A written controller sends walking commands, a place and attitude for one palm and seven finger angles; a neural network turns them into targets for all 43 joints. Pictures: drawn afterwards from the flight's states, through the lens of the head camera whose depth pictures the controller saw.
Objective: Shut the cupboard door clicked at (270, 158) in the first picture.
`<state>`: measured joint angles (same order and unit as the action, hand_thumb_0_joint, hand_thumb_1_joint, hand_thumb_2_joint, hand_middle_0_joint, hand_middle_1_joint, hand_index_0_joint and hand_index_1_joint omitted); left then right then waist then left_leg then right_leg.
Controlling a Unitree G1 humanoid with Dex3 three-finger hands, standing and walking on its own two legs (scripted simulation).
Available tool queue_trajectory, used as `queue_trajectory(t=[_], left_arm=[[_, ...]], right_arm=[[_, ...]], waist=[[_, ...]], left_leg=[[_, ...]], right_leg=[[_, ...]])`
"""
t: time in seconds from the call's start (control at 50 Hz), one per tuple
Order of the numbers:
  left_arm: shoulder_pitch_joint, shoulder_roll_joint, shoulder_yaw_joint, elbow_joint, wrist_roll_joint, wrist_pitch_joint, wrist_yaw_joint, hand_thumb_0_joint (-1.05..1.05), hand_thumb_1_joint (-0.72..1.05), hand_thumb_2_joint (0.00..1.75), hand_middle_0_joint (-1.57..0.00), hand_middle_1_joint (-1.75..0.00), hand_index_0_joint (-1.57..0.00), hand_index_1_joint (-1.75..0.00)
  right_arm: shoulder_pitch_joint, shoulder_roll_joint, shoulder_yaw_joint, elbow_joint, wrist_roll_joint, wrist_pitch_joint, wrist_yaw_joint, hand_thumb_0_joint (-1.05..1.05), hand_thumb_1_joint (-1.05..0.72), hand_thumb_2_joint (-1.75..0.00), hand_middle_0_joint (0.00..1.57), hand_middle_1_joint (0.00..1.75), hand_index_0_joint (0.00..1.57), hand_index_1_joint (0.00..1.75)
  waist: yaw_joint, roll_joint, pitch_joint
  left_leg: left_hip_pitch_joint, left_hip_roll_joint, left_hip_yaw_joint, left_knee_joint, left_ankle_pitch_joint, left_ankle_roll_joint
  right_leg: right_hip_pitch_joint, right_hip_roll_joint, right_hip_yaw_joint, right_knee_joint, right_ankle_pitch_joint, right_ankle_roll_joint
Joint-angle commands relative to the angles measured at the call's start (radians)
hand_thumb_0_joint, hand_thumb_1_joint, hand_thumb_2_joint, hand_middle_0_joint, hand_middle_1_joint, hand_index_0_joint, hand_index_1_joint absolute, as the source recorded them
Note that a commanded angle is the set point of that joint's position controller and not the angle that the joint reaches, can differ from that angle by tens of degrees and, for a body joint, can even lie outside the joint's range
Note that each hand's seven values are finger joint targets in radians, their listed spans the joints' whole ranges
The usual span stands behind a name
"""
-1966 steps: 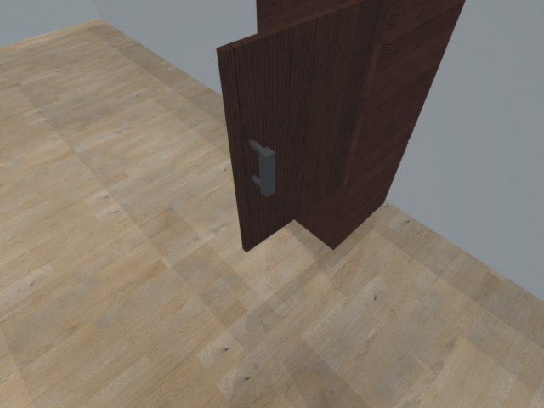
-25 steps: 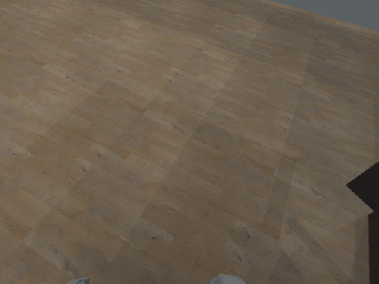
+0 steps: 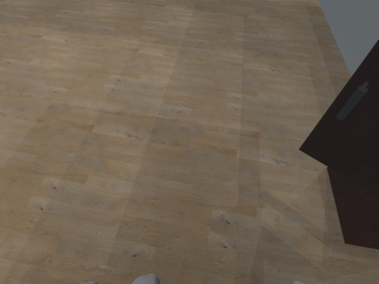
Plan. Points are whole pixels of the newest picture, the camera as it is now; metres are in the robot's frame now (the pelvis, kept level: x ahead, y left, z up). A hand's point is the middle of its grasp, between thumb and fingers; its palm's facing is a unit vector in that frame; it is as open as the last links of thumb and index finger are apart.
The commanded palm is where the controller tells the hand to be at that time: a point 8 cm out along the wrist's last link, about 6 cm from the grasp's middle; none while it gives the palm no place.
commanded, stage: turn to face it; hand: left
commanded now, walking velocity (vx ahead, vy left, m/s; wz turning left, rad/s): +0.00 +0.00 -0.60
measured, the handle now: (352, 100) +0.65 -0.47 -0.01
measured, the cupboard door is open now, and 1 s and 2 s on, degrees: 59 59 59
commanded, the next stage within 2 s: take the last steps up to it in 1.00 s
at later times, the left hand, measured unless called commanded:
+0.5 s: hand (132, 251) +0.21 +0.15 -0.16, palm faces -0.31 -0.91 -0.26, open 7.4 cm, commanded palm none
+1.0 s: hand (144, 242) +0.23 +0.13 -0.16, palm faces -0.47 -0.85 -0.21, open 7.4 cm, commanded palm none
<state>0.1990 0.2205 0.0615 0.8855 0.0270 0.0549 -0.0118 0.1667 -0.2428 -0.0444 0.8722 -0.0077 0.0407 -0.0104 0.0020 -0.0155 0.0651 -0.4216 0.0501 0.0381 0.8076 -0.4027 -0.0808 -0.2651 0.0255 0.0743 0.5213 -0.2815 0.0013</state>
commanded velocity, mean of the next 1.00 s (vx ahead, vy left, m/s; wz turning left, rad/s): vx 0.00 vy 0.00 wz -0.47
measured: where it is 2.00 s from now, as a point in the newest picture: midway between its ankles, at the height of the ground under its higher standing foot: outside the picture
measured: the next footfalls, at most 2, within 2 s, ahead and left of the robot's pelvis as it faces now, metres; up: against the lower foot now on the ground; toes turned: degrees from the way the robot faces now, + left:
left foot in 0.06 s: +0.06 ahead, +0.12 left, +0.00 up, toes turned +1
right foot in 0.48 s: +0.02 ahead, -0.13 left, +0.00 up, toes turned -22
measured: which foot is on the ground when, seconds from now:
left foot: up 0.00-0.04, down 0.06-0.46, up 0.48-0.78, down 0.80-1.00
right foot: down 0.00-0.06, up 0.08-0.46, down 0.48-0.80, up 0.82-1.00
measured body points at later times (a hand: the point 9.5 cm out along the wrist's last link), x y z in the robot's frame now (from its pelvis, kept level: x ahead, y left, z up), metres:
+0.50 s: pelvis +0.02 -0.01 -0.01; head +0.05 -0.03 +0.44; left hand +0.22 +0.20 -0.14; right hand -0.04 -0.27 -0.16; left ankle +0.02 +0.13 -0.72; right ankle -0.02 -0.12 -0.74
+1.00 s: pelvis +0.05 -0.01 +0.00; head +0.09 -0.01 +0.45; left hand +0.26 +0.17 -0.14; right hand -0.02 -0.24 -0.13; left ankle +0.12 +0.10 -0.73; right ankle -0.04 -0.10 -0.68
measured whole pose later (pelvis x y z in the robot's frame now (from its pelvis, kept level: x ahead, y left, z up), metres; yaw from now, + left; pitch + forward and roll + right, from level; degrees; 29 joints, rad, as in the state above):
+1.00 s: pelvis +0.05 -0.01 +0.00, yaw -31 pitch +0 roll -1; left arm 0.18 0.24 0.08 0.92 0.02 0.08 -0.02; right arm 0.25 -0.19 0.00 0.91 -0.04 0.01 -0.02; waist -0.01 -0.01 0.05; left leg -0.25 0.10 0.11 0.51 -0.26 -0.01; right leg -0.40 0.01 -0.02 0.92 -0.49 0.03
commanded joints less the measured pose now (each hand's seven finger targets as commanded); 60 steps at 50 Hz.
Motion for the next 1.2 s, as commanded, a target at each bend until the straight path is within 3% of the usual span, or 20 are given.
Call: queue_trajectory(t=[0.0,0.04,0.06,0.16,0.34,0.4,0.42,0.44,0.46,0.48,0.58,0.74,0.78,0.8,0.9,0.98,1.04,1.08,1.1,1.18], left_arm=[[-0.061,0.190,0.060,-0.087,-0.013,-0.015,0.014,0.00,0.90,0.90,-0.20,-0.30,-0.20,-0.30],[-0.020,0.097,0.040,-0.123,-0.021,-0.010,0.000,0.00,0.90,0.90,-0.20,-0.30,-0.20,-0.30],[-0.036,0.129,0.042,-0.117,-0.006,-0.005,0.002,0.00,0.90,0.90,-0.20,-0.30,-0.20,-0.30],[-0.043,0.098,0.048,-0.076,-0.010,0.002,-0.029,0.00,0.90,0.90,-0.20,-0.30,-0.20,-0.30],[-0.119,0.068,0.034,-0.102,-0.007,0.001,-0.031,0.00,0.90,0.90,-0.20,-0.30,-0.20,-0.30],[-0.046,0.093,0.038,-0.081,-0.006,-0.013,-0.026,0.00,0.90,0.90,-0.20,-0.30,-0.20,-0.30],[0.043,0.142,0.047,-0.057,-0.002,-0.021,-0.019,0.00,0.90,0.90,-0.20,-0.30,-0.20,-0.30],[0.103,0.258,0.068,-0.039,0.006,-0.034,-0.003,0.00,0.90,0.90,-0.20,-0.30,-0.20,-0.30],[0.147,0.305,0.071,-0.027,-0.011,-0.033,0.008,0.00,0.90,0.90,-0.20,-0.30,-0.20,-0.30],[0.118,0.284,0.073,-0.031,-0.013,-0.032,0.020,0.00,0.90,0.90,-0.20,-0.30,-0.20,-0.30],[-0.071,0.196,0.046,-0.079,-0.003,-0.035,0.025,0.00,0.90,0.90,-0.20,-0.30,-0.20,-0.30],[-0.071,0.190,0.055,-0.059,-0.010,-0.021,0.019,0.00,0.90,0.90,-0.20,-0.30,-0.20,-0.30],[-0.024,0.092,0.035,-0.080,-0.022,-0.010,0.006,0.00,0.90,0.90,-0.20,-0.30,-0.20,-0.30],[-0.032,0.092,0.033,-0.097,-0.018,-0.016,0.003,0.00,0.90,0.90,-0.20,-0.30,-0.20,-0.30],[-0.031,0.074,0.034,-0.048,-0.011,-0.004,-0.011,0.00,0.90,0.90,-0.20,-0.30,-0.20,-0.30],[-0.040,0.048,0.019,-0.043,-0.012,-0.010,-0.010,0.00,0.90,0.90,-0.20,-0.30,-0.20,-0.30],[0.066,0.071,0.028,-0.007,-0.010,-0.019,-0.005,0.00,0.90,0.90,-0.20,-0.30,-0.20,-0.30],[0.109,0.224,0.053,0.012,0.005,-0.039,0.015,0.00,0.90,0.90,-0.20,-0.30,-0.20,-0.30],[0.145,0.245,0.049,0.011,-0.005,-0.037,0.014,0.00,0.90,0.90,-0.20,-0.30,-0.20,-0.30],[0.026,0.142,0.036,0.013,-0.003,-0.047,0.021,0.00,0.90,0.90,-0.20,-0.30,-0.20,-0.30]], right_arm=[[0.124,-0.103,-0.023,-0.041,0.001,-0.042,-0.022,0.00,-0.90,-0.90,0.20,0.30,0.20,0.30],[0.174,-0.263,-0.045,-0.053,-0.022,-0.050,-0.028,0.00,-0.90,-0.90,0.20,0.30,0.20,0.30],[0.157,-0.249,-0.039,-0.056,-0.026,-0.049,-0.030,0.00,-0.90,-0.90,0.20,0.30,0.20,0.30],[0.065,-0.161,-0.019,-0.071,-0.022,-0.054,-0.040,0.00,-0.90,-0.90,0.20,0.30,0.20,0.30],[0.127,-0.189,-0.046,-0.013,-0.026,-0.041,-0.022,0.00,-0.90,-0.90,0.20,0.30,0.20,0.30],[0.105,-0.199,-0.054,-0.012,-0.019,-0.037,-0.015,0.00,-0.90,-0.90,0.20,0.30,0.20,0.30],[0.087,-0.190,-0.054,-0.022,-0.009,-0.036,-0.009,0.00,-0.90,-0.90,0.20,0.30,0.20,0.30],[0.060,-0.104,-0.035,-0.065,-0.002,-0.033,-0.004,0.00,-0.90,-0.90,0.20,0.30,0.20,0.30],[0.020,-0.109,-0.024,-0.099,-0.006,-0.019,-0.012,0.00,-0.90,-0.90,0.20,0.30,0.20,0.30],[-0.004,-0.105,-0.025,-0.086,-0.003,-0.008,-0.022,0.00,-0.90,-0.90,0.20,0.30,0.20,0.30],[0.063,-0.094,-0.023,-0.034,-0.011,-0.011,-0.008,0.00,-0.90,-0.90,0.20,0.30,0.20,0.30],[0.151,-0.084,-0.014,-0.013,-0.003,-0.037,-0.018,0.00,-0.90,-0.90,0.20,0.30,0.20,0.30],[0.187,-0.220,-0.036,-0.017,-0.024,-0.049,-0.023,0.00,-0.90,-0.90,0.20,0.30,0.20,0.30],[0.191,-0.250,-0.038,-0.034,-0.029,-0.044,-0.027,0.00,-0.90,-0.90,0.20,0.30,0.20,0.30],[0.078,-0.157,-0.014,-0.030,-0.032,-0.048,-0.036,0.00,-0.90,-0.90,0.20,0.30,0.20,0.30],[0.123,-0.172,-0.029,0.008,-0.029,-0.036,-0.028,0.00,-0.90,-0.90,0.20,0.30,0.20,0.30],[0.091,-0.166,-0.037,0.018,-0.015,-0.028,-0.023,0.00,-0.90,-0.90,0.20,0.30,0.20,0.30],[0.065,-0.050,-0.019,-0.020,-0.002,-0.026,-0.011,0.00,-0.90,-0.90,0.20,0.30,0.20,0.30],[0.013,-0.063,-0.016,-0.036,-0.007,-0.013,-0.015,0.00,-0.90,-0.90,0.20,0.30,0.20,0.30],[0.031,-0.083,-0.026,0.017,-0.020,-0.028,-0.007,0.00,-0.90,-0.90,0.20,0.30,0.20,0.30]], waist=[[-0.052,-0.082,-0.131],[-0.050,0.352,-0.146],[-0.054,0.314,-0.130],[-0.008,0.196,-0.098],[-0.046,0.249,-0.093],[-0.001,0.200,-0.122],[0.046,0.101,-0.155],[0.077,-0.245,-0.153],[0.098,-0.236,-0.143],[0.080,-0.189,-0.123],[-0.020,-0.153,-0.112],[-0.048,-0.127,-0.124],[-0.047,0.274,-0.123],[-0.053,0.289,-0.114],[-0.004,0.213,-0.079],[-0.030,0.218,-0.103],[0.022,0.164,-0.113],[0.039,-0.241,-0.092],[0.077,-0.166,-0.087],[0.005,-0.172,-0.050]], left_leg=[[0.267,-0.001,-0.002,-0.381,0.205,0.013],[0.383,0.420,-0.406,-0.534,0.375,0.198],[0.302,0.454,-0.414,-0.529,0.344,0.243],[0.351,0.283,-0.046,-0.447,0.673,0.195],[0.341,0.324,0.062,-0.398,0.632,0.194],[0.277,0.303,0.115,-0.267,0.573,0.129],[0.174,0.261,0.155,-0.131,0.458,0.079],[-0.105,0.102,0.221,0.101,-0.063,0.009],[-0.179,0.049,0.088,0.280,-0.277,-0.004],[-0.213,0.060,-0.005,0.371,-0.222,0.002],[-0.093,0.055,-0.006,0.243,-0.015,-0.013],[0.223,-0.011,0.025,-0.325,0.193,0.010],[0.348,0.287,-0.312,-0.507,0.271,0.141],[0.273,0.414,-0.409,-0.545,0.286,0.238],[0.267,0.266,-0.106,-0.464,0.603,0.217],[0.283,0.269,-0.061,-0.417,0.602,0.215],[0.177,0.221,-0.001,-0.310,0.426,0.142],[-0.118,0.006,0.134,-0.012,-0.143,0.026],[-0.103,0.008,0.018,0.149,-0.220,0.033],[-0.163,0.045,0.000,0.281,-0.051,0.022]], right_leg=[[-0.064,-0.159,0.221,-0.015,0.301,-0.093],[-0.303,0.042,-0.036,0.382,-0.350,0.021],[-0.295,-0.005,0.003,0.550,-0.360,0.024],[-0.305,-0.056,-0.073,0.636,-0.174,0.060],[-0.152,-0.044,-0.170,0.280,-0.161,0.036],[0.043,-0.020,-0.193,0.003,0.027,0.005],[0.203,-0.076,-0.117,-0.112,0.160,-0.028],[0.365,-0.334,0.227,-0.189,0.431,-0.132],[0.290,-0.458,0.335,-0.169,0.667,-0.234],[0.232,-0.418,0.337,-0.187,0.530,-0.261],[0.086,-0.253,0.125,-0.173,0.382,-0.185],[-0.032,-0.191,0.194,-0.063,0.290,-0.117],[-0.243,0.017,0.018,0.202,-0.119,-0.008],[-0.248,0.020,-0.041,0.391,-0.326,0.008],[-0.222,-0.041,-0.070,0.499,-0.221,0.031],[-0.092,-0.015,-0.143,0.244,-0.181,0.020],[0.119,-0.019,-0.135,-0.065,0.092,0.001],[0.252,-0.368,0.293,-0.242,0.320,-0.155],[0.158,-0.412,0.319,-0.264,0.254,-0.237],[0.145,-0.260,0.160,-0.262,0.104,-0.221]])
